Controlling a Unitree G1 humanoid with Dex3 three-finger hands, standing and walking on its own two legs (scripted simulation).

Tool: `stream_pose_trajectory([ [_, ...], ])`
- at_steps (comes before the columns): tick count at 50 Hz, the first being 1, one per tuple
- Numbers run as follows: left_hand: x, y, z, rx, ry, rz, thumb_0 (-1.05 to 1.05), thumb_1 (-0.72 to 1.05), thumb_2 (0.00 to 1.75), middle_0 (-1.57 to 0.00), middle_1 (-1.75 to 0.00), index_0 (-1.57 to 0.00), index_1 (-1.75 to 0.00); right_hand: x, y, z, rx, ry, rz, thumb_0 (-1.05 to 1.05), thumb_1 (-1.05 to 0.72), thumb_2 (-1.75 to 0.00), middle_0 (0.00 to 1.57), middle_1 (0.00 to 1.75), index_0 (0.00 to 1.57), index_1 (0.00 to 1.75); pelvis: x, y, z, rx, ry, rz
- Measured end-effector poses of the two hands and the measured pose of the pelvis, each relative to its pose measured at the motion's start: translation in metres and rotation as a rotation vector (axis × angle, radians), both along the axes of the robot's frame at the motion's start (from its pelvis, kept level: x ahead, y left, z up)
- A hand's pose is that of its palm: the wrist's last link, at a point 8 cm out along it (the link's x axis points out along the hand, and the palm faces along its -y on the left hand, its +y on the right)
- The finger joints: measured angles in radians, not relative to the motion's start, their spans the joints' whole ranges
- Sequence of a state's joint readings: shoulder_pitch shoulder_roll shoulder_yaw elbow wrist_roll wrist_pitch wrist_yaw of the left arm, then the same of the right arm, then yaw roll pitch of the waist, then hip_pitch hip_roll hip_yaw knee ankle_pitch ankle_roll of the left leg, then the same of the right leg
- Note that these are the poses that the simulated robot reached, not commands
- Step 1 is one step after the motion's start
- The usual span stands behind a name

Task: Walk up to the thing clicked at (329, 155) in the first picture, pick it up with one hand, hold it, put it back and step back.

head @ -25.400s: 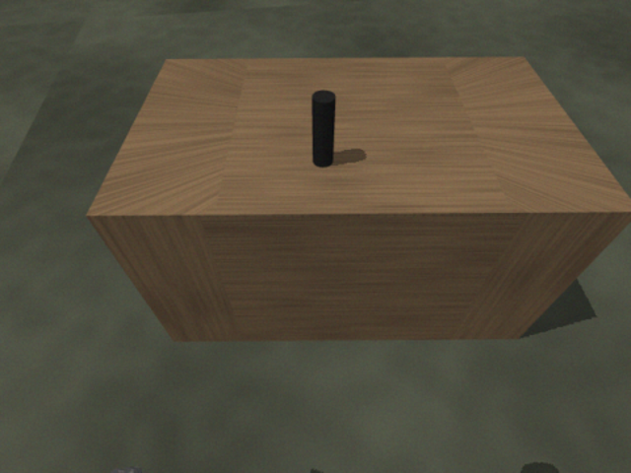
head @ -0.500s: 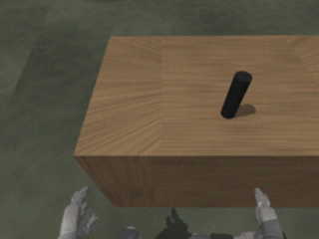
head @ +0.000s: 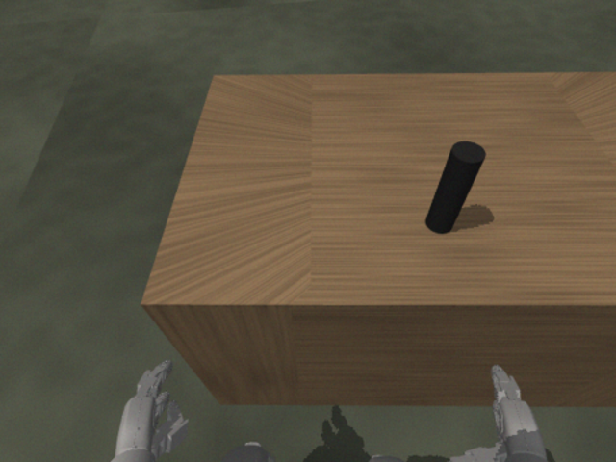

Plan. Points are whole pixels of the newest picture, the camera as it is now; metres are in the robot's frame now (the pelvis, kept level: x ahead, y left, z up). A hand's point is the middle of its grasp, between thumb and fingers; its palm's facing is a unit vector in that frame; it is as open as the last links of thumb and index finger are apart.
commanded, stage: home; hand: right
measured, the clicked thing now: (452, 191) +0.53 -0.22 +0.01
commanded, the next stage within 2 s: stand in 0.80 s
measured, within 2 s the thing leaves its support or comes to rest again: neither
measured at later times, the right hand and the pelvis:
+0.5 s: hand (469, 436) +0.16 -0.18 -0.06, palm faces +0.12 +0.95 -0.28, open 17.4 cm; pelvis +0.00 +0.00 +0.00, yaw +0 degrees
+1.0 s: hand out of the picture +0.05 -0.25 -0.12, palm faces +0.00 +0.93 -0.36, open 17.0 cm; pelvis -0.01 +0.00 +0.03, yaw -1 degrees
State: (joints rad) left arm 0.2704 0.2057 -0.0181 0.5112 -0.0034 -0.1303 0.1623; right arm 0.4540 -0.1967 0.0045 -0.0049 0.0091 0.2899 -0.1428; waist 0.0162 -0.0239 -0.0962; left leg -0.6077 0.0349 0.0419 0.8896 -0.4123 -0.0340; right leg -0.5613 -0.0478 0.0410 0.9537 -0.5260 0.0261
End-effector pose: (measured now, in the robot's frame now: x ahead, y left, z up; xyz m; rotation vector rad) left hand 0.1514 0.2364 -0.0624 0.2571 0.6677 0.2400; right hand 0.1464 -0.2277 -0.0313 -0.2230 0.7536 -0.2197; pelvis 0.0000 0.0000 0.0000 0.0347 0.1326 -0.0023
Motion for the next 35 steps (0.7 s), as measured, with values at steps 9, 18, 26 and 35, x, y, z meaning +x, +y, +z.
stream_pose_trajectory([
  [9,-0.002,-0.001,0.0,0.0,0.004,0.001,0.01,0.9,0.9,-0.21,-0.3,-0.21,-0.3,-0.002,-0.002,0.0,-0.001,0.004,0.0,-0.01,0.53,-0.06,0.06,0.06,0.05,0.06,-0.001,-0.001,0.0,0.001,0.002,0.001],
  [18,-0.004,-0.002,-0.001,0.002,0.003,0.006,0.01,0.9,0.9,-0.21,-0.3,-0.21,-0.3,-0.002,-0.002,0.0,0.0,0.004,-0.001,-0.01,0.53,-0.06,0.06,0.06,0.05,0.06,-0.002,-0.001,-0.001,0.001,0.001,0.0],
  [26,-0.006,-0.002,0.0,0.003,-0.003,0.006,0.01,0.9,0.9,-0.21,-0.3,-0.21,-0.3,-0.004,-0.002,0.0,0.001,0.001,-0.001,-0.01,0.53,-0.06,0.06,0.06,0.05,0.06,-0.004,-0.002,-0.001,0.001,-0.002,0.001],
  [35,-0.027,0.028,-0.019,0.051,0.266,-0.121,0.01,0.9,0.9,-0.21,-0.3,-0.21,-0.3,-0.025,-0.039,-0.04,-0.069,0.139,0.107,-0.01,0.53,-0.06,0.07,0.06,0.06,0.06,-0.01,0.001,0.007,-0.03,-0.091,-0.002],
])
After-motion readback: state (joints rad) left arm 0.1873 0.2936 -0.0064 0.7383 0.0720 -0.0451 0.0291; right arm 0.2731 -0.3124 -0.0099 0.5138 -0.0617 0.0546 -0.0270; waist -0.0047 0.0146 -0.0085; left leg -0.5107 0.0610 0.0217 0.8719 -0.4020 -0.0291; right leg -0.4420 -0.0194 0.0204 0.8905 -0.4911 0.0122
